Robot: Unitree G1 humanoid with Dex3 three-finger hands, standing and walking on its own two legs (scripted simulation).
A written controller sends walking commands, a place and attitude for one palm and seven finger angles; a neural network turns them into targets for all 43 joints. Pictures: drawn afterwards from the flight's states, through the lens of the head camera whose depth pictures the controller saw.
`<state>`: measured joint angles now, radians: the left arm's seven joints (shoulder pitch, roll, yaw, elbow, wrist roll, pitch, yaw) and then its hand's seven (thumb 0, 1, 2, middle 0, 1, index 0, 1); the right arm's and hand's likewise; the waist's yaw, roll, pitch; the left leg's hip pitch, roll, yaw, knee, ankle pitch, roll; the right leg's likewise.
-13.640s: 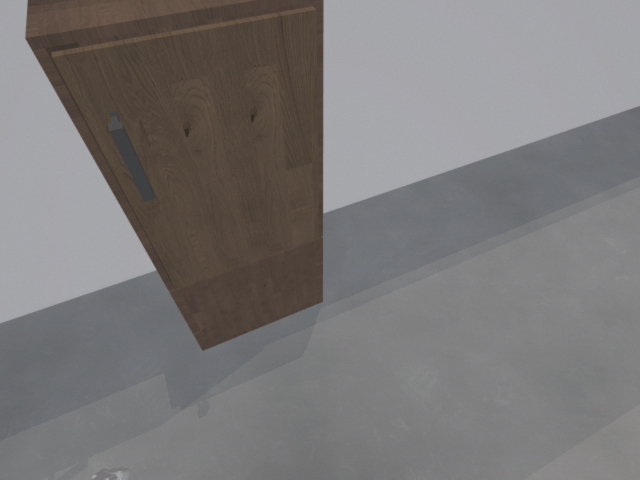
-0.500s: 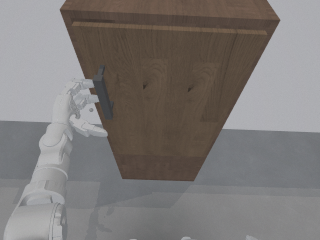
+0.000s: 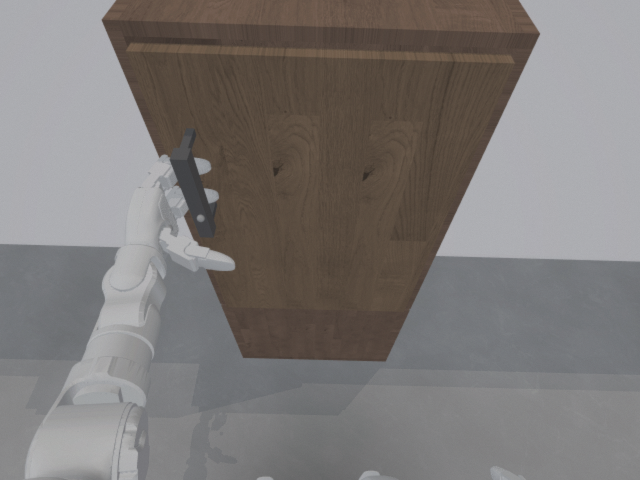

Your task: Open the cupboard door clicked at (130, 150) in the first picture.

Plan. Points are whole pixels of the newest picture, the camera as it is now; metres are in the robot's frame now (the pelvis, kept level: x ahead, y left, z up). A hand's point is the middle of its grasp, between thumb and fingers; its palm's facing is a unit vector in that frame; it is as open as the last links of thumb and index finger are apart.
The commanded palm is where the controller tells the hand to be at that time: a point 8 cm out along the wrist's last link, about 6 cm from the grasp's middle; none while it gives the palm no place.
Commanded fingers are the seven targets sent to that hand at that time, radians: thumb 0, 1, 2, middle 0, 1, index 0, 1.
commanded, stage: slide the fingers in behind the handle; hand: left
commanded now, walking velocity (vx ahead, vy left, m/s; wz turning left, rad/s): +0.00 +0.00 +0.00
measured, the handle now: (199, 186) +0.47 +0.16 +0.09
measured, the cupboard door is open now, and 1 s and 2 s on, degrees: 0 0 14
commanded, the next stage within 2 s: close the thumb around the handle in 0.70 s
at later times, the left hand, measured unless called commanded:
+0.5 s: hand (214, 218) +0.42 +0.14 +0.08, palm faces +0.00 -1.00 -0.02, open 14.0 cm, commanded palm +0.39 +0.18 +0.09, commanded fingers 0.00 -0.50 0.30 -0.30 -1.20 -0.30 -1.20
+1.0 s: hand (212, 220) +0.42 +0.14 +0.08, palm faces -0.01 -1.00 -0.01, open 13.0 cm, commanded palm +0.39 +0.18 +0.09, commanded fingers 0.00 0.12 0.56 -0.34 -1.27 -0.34 -1.27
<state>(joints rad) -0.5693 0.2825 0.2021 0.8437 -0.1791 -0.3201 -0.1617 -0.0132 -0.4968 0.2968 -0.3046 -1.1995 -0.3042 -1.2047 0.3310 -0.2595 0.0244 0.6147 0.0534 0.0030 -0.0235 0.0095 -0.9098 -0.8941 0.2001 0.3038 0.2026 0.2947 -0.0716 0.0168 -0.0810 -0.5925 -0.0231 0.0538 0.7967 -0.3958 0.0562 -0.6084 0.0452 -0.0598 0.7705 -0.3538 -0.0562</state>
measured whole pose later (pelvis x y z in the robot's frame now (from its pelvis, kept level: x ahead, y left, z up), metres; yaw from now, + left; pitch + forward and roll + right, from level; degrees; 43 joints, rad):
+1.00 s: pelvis +0.01 -0.01 +0.00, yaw +0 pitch +10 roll +0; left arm -0.50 0.24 0.16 0.75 -0.18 -0.32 -0.11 -0.01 -0.32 0.37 -0.32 -1.22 -0.30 -1.22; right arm 0.32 -0.26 0.01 0.61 0.05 0.00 -0.01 0.01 -0.91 -0.89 0.20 0.30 0.20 0.29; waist -0.06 0.02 -0.09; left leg -0.56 -0.02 0.05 0.78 -0.40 0.05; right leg -0.59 0.05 -0.06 0.76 -0.36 -0.06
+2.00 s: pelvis +0.02 +0.00 +0.01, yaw -2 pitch +8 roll +0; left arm 0.01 0.15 0.06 0.21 -0.21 -0.26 -0.07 0.02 0.74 0.74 -0.37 -1.35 -0.37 -1.35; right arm 0.32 -0.24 0.00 0.53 0.06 -0.01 0.01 0.01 -0.91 -0.89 0.20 0.30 0.20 0.29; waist -0.04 0.04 -0.10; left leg -0.47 -0.02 0.08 0.73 -0.40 0.05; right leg -0.50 0.06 -0.03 0.71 -0.35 -0.05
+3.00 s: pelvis +0.01 -0.09 -0.01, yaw +1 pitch +6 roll +3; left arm 0.61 -0.04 -0.21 -0.31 -0.04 -0.24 0.41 0.01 0.32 0.64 -0.36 -1.29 -0.36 -1.29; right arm 0.20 -0.23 0.00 0.49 -0.01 -0.03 -0.01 0.02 -0.91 -0.89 0.20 0.30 0.20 0.29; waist 0.01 0.06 -0.11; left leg -0.50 -0.03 -0.09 0.83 -0.41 0.02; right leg -0.52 0.10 -0.10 0.82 -0.41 -0.14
